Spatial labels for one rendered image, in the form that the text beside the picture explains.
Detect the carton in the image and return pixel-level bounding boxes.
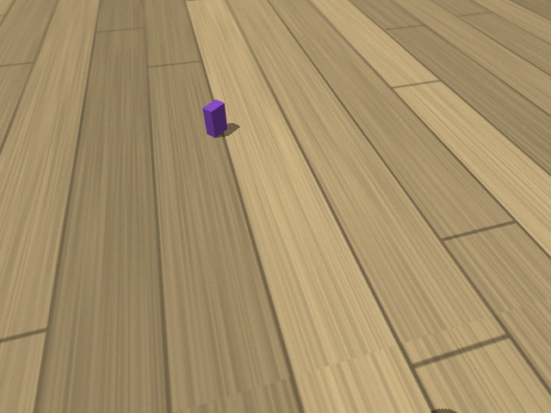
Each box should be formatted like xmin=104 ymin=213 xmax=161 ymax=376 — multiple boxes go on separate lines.
xmin=202 ymin=99 xmax=227 ymax=138

